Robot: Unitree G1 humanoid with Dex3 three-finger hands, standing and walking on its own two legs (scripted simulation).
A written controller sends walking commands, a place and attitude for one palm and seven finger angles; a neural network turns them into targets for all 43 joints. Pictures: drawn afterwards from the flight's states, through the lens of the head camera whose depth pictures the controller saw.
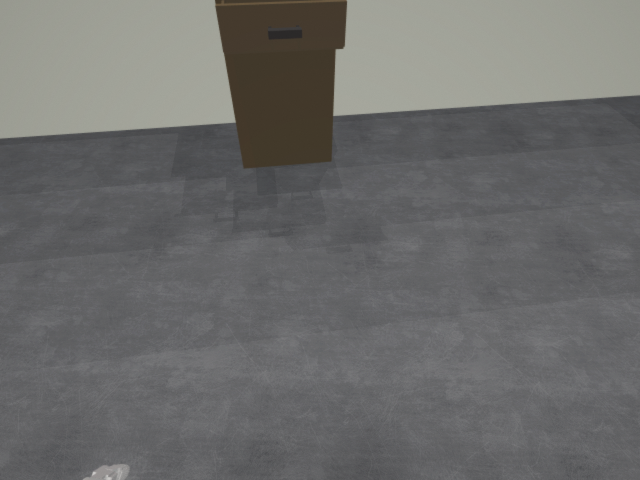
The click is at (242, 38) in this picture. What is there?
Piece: drawer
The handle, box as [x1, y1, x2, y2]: [268, 25, 301, 39]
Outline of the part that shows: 301,28 298,25 296,25 295,27 271,28 269,26 268,36 269,39 301,37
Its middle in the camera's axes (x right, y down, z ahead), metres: -0.12 -0.67 +1.25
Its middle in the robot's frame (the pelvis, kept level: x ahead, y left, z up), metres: +1.38 +0.18 +0.01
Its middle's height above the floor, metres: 0.78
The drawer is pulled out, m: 0.30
